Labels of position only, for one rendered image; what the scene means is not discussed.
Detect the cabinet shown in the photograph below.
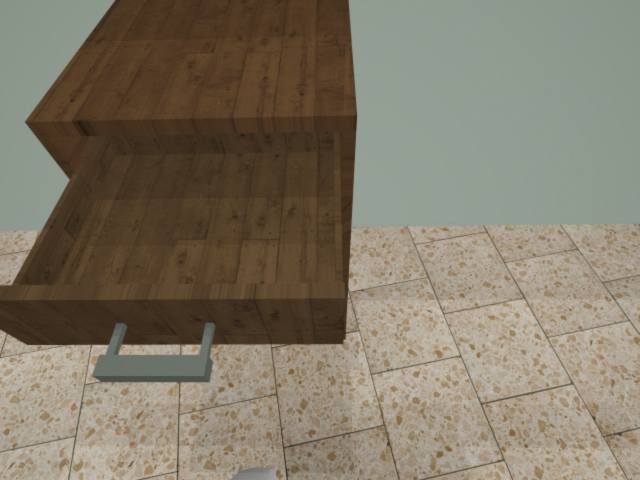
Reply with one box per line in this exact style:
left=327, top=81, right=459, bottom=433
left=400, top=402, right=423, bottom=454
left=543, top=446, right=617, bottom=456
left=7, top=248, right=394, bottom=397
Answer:
left=25, top=0, right=357, bottom=340

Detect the drawer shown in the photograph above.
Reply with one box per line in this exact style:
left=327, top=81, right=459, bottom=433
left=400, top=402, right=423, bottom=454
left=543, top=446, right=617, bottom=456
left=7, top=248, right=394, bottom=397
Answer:
left=0, top=131, right=345, bottom=345

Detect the handle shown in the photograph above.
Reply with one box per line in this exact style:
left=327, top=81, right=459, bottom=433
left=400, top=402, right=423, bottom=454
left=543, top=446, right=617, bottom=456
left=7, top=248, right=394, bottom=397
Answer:
left=92, top=323, right=215, bottom=382

